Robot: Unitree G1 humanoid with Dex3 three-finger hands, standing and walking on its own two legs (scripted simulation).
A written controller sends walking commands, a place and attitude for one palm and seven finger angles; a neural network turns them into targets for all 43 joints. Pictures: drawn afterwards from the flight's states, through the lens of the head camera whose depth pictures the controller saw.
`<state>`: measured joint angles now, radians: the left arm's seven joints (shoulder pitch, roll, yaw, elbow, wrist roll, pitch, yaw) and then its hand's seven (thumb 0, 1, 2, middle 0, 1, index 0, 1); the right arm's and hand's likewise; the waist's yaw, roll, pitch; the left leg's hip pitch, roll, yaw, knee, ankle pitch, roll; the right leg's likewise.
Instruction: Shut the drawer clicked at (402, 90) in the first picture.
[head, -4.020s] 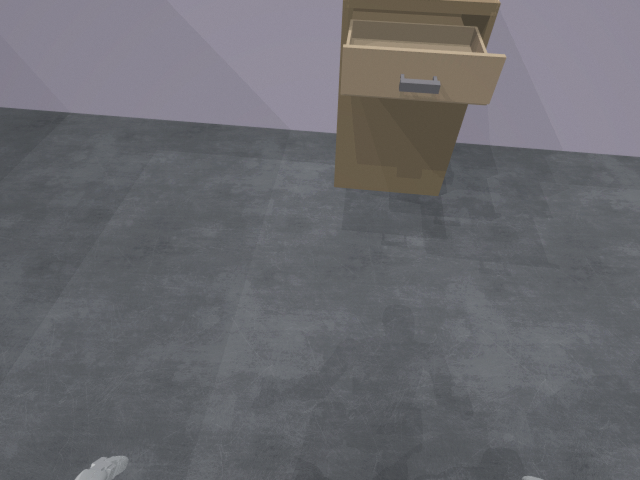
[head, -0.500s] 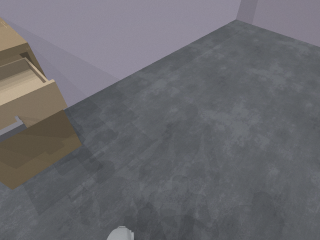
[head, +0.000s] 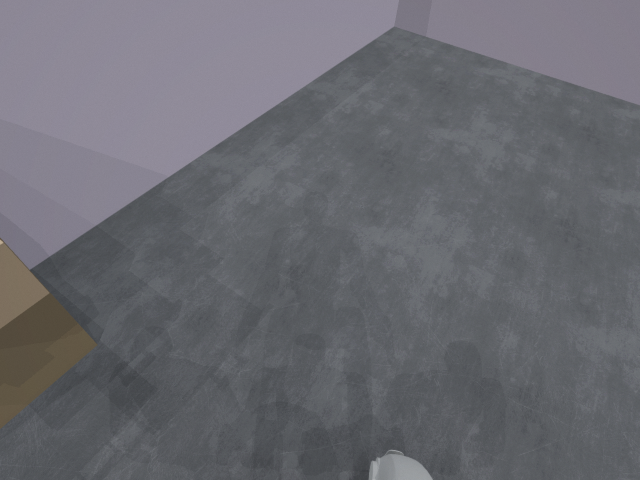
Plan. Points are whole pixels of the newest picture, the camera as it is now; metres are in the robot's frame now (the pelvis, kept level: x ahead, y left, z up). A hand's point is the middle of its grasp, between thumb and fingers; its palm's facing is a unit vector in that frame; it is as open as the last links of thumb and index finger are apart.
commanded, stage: turn to face it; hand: left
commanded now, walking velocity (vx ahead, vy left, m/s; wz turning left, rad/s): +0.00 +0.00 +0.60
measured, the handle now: out of the picture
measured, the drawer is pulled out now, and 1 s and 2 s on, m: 0.30 0.30 0.30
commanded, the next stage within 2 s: take the last steps up to it in 1.68 s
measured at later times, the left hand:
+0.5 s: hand out of the picture +0.08 +0.20 -0.20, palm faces +0.26 -0.95 -0.16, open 7.4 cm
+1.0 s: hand out of the picture +0.01 +0.17 -0.15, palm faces +0.54 -0.79 -0.30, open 7.4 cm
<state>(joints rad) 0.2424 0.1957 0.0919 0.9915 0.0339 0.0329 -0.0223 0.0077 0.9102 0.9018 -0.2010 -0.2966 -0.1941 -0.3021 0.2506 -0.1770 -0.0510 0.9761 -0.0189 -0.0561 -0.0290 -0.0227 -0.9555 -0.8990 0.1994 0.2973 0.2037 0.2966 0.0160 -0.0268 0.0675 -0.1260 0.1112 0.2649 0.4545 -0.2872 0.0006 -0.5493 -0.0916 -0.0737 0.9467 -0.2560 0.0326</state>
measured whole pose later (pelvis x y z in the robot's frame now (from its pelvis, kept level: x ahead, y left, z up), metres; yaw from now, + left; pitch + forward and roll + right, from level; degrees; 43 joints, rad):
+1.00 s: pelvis +0.04 -0.05 -0.01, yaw +32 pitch +0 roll +0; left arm 0.19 0.19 0.05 0.86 0.02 0.02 0.02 0.01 0.91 0.90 -0.20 -0.30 -0.20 -0.30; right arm 0.18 -0.27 -0.11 0.91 -0.02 0.07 0.02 0.01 -0.91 -0.90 0.20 0.30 0.20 0.30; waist -0.01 0.07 0.06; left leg -0.49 -0.05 -0.08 0.95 -0.43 -0.03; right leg -0.26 -0.04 -0.08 0.57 -0.30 -0.01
